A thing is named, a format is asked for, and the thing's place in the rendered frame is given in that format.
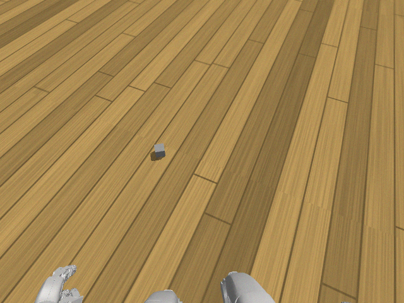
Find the cube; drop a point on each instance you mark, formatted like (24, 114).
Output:
(159, 150)

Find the left robot hand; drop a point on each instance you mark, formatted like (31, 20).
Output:
(51, 289)

